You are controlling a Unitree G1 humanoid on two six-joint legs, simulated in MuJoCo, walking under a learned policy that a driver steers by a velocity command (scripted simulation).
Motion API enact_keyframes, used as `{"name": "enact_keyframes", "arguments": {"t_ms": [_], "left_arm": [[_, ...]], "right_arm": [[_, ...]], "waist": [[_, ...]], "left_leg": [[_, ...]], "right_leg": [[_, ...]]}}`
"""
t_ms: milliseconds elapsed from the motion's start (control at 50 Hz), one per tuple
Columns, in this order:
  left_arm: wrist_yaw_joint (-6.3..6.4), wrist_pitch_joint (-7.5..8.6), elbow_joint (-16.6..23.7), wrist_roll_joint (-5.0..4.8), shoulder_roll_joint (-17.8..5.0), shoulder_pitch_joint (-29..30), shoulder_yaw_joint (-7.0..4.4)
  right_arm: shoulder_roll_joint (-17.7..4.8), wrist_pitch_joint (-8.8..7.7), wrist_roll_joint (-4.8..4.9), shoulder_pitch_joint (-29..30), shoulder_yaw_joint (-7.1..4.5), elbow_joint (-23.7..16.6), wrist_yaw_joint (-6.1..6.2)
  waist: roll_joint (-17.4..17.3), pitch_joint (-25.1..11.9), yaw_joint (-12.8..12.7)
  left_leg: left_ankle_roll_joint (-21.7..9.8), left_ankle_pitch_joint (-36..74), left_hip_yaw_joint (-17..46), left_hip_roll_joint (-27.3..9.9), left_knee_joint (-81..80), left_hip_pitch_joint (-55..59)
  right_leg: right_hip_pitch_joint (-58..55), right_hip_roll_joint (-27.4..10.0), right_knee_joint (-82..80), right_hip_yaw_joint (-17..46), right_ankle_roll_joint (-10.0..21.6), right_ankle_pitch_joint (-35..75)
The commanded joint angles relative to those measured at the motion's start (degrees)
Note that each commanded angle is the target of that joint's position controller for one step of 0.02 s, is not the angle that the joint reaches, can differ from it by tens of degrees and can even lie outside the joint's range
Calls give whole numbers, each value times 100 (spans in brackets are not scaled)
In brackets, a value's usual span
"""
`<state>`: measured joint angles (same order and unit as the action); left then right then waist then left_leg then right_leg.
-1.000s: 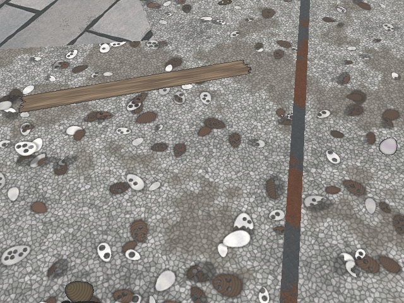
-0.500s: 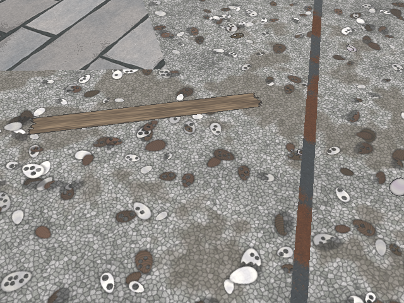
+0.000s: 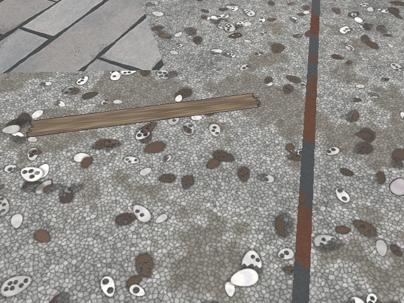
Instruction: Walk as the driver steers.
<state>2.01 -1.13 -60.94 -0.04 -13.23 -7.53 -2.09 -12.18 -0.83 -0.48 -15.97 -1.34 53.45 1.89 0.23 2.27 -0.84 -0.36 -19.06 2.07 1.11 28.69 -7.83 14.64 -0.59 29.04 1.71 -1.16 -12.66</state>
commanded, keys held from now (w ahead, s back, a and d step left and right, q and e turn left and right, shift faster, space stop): no key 0.94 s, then w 0.06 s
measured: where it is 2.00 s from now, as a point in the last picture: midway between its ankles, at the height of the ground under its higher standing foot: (221, 301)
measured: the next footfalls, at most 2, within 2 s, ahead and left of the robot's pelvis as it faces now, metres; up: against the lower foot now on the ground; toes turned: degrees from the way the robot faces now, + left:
left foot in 1.66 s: +0.46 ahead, +0.11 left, +0.00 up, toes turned +2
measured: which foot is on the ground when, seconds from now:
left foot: down 0.00-1.00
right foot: down 0.00-1.00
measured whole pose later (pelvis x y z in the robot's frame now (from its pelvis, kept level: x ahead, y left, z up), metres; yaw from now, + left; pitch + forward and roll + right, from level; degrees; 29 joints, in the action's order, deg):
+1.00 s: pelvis +0.00 +0.00 +0.00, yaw -1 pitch -1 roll +0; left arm 2.8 -0.8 -64.5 -0.4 -10.7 -13.2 -1.2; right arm -9.5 -0.9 0.2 -20.1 -0.2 62.8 2.3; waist 0.3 1.7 -0.2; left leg -0.4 -19.1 1.3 0.8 28.1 -8.0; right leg 15.6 -0.3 29.7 2.2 -0.6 -13.6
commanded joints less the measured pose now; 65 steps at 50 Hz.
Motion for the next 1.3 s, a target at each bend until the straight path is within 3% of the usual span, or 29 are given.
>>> {"name": "enact_keyframes", "arguments": {"t_ms": [20, 420, 940, 960, 980, 1020, 1040, 1080, 1100, 1140, 1180, 1200, 1220, 1240, 1260, 1300], "left_arm": [[29, 42, 105, 1, -596, 25, -100], [74, 36, -202, -5, -442, -354, -44], [93, 55, -225, -22, -291, -731, 17], [94, 51, -279, -18, -219, -832, 34], [101, 45, -293, -41, -234, -858, 23], [97, 96, -231, -69, -305, -797, -14], [71, 176, -140, -71, -244, -654, -2], [-35, 395, 23, -103, -22, -420, 43], [-90, 489, 88, -120, -39, -340, 42], [-172, 635, 93, -197, -18, -598, 38], [-188, 678, -302, -184, -162, -1594, -77], [-179, 685, -484, -146, -539, -2434, -216], [-235, 715, -549, -159, -1322, -3241, -395], [-258, 794, -488, -45, -884, -2941, -231], [-255, 843, -295, -47, -587, -2368, -140], [-309, 829, -57, -47, -377, -1791, -34]], "right_arm": [[-568, -53, 3, -242, -102, -57, 22], [-387, -55, 25, -547, 2, 604, 27], [-227, -41, 46, -851, 42, 876, 38], [-167, -33, 47, -967, 54, 941, 44], [-226, -17, 76, -998, 29, 953, 60], [-459, -13, 131, -931, -48, 829, 97], [-547, -54, 165, -1041, -80, 803, 96], [-889, -172, 226, -1226, -211, 795, 67], [-929, -210, 227, -1145, -244, 746, 53], [-797, -268, 239, -746, -216, 587, 0], [-719, -265, 258, -393, -192, 424, -44], [-561, -328, 214, -166, -138, 294, -70], [-161, -439, 214, -258, -45, 90, -47], [-303, -537, 288, -163, -72, 40, -64], [-372, -597, 356, -76, -89, 3, -124], [-493, -658, 271, 28, -162, 30, -176]], "waist": [[-60, -74, -1], [-43, 72, 23], [-31, 138, 61], [-54, 2, 64], [-117, 90, 74], [-311, 519, 128], [-446, 709, 210], [-1051, 878, 320], [-1067, 1000, 309], [-962, 1074, 9], [-596, 734, -399], [299, 357, -716], [1905, -150, -846], [1254, -10, -588], [699, 410, -341], [250, 498, -120]], "left_leg": [[-64, 977, 163, -210, -664, -677], [-72, 742, 68, -164, -800, -745], [-55, 772, -7, -139, -772, -760], [-76, 204, -54, -92, -819, -711], [-159, -644, -40, -57, -842, -806], [-470, -2317, 350, -275, -998, -1108], [-656, -2713, 750, -554, -1194, -1118], [-1149, -2972, 1988, -1474, -1800, -728], [-1331, -2799, 2368, -1789, -1946, -804], [-1202, -2111, 2056, -1694, -1722, -940], [-782, -1008, 1056, -962, -845, -1571], [-489, 97, 297, -409, 833, -2141], [-175, -584, -369, 266, 2767, -3247], [-262, -1085, 296, 59, 4015, -3735], [-422, -646, 451, -256, 4519, -4076], [-542, 330, 293, -661, 4160, -4026]], "right_leg": [[-579, -118, -336, 120, 178, 847], [-504, -70, -429, 82, 168, 694], [-451, -43, -401, 72, 193, 767], [-516, 32, -395, -8, 196, 202], [-397, 170, -266, -138, 218, -656], [266, 315, 59, -259, 322, -2167], [601, 293, 283, -262, 355, -2187], [1217, 261, 1282, -514, 327, -1193], [1344, 52, 1592, -370, 409, -1067], [946, -60, 914, -370, 591, -1250], [-839, 205, -132, -467, 559, -590], [-1795, -495, -718, 749, 769, -694], [-2672, -1814, -1736, 3299, 1584, -1316], [-2404, -2251, -2025, 4230, 1820, -1623], [-2093, -2179, -1949, 3587, 1687, -1393], [-1801, -1637, -2045, 2177, 1337, -504]]}}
